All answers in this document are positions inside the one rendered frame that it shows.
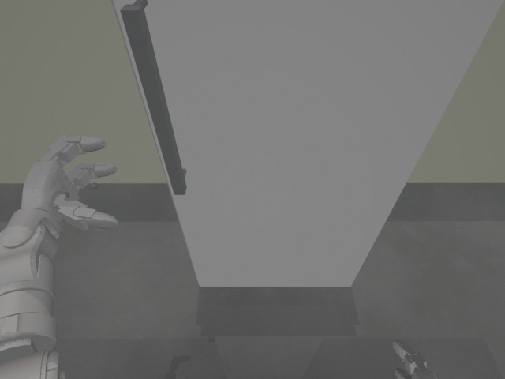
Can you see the handle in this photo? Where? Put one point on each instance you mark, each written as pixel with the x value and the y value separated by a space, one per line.
pixel 140 41

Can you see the left robot upper arm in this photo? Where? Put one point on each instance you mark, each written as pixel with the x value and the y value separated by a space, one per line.
pixel 46 364

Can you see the fridge door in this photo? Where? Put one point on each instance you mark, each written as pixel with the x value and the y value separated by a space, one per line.
pixel 299 122

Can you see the left robot forearm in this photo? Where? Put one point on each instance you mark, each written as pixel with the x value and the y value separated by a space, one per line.
pixel 27 283

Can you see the left robot hand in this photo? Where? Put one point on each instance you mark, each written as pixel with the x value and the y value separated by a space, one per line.
pixel 46 182

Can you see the right robot hand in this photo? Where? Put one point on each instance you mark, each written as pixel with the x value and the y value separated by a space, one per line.
pixel 414 363

